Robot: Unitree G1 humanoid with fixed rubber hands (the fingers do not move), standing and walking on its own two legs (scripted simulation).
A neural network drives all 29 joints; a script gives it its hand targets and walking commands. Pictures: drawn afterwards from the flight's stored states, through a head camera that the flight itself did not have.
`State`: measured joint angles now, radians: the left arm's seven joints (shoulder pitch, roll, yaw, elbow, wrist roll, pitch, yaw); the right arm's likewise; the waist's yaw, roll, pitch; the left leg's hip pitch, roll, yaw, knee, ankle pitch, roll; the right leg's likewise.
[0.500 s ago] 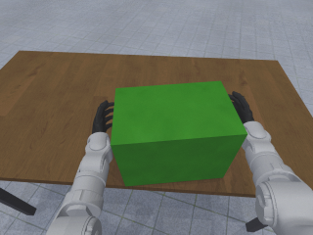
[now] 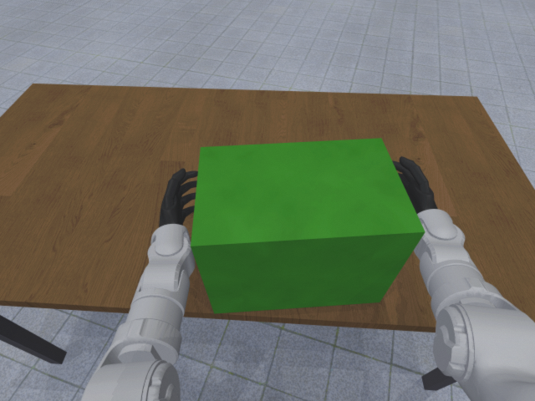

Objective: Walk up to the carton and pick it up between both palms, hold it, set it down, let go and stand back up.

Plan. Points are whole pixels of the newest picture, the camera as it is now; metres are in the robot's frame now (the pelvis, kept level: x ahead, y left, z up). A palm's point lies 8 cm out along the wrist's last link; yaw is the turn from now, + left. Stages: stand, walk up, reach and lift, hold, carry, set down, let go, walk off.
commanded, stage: set down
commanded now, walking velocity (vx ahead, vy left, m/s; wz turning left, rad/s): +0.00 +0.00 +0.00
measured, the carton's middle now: (294, 228) +0.40 +0.01 +0.02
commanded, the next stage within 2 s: none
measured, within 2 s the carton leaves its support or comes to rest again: neither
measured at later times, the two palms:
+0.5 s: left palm (174, 220) +0.36 +0.20 +0.06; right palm (418, 206) +0.44 -0.18 +0.07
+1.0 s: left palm (177, 229) +0.37 +0.20 +0.03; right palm (418, 203) +0.47 -0.19 +0.04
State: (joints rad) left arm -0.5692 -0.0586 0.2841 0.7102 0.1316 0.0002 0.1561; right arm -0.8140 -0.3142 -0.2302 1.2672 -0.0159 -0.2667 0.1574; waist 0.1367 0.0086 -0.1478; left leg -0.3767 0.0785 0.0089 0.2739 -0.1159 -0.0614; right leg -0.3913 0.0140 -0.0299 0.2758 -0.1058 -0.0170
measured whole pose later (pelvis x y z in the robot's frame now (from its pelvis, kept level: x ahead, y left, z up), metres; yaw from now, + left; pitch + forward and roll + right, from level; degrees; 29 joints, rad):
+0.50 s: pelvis +0.00 +0.00 +0.00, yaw +0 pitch +12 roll +0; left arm -0.56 -0.07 0.32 0.69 0.17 -0.04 0.14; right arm -0.82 -0.30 -0.30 1.28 -0.06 -0.28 0.18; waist 0.13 -0.01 -0.13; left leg -0.37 0.08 0.02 0.28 -0.12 -0.06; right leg -0.39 0.01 -0.02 0.29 -0.12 -0.02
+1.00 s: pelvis +0.00 +0.00 -0.01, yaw -2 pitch +19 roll -1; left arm -0.54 0.03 0.09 0.68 -0.07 0.02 0.20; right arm -0.88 -0.44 0.10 1.29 0.34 -0.24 0.16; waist 0.19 0.04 -0.18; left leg -0.57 0.11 0.02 0.43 -0.19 -0.07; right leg -0.56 0.04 -0.01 0.36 -0.13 -0.02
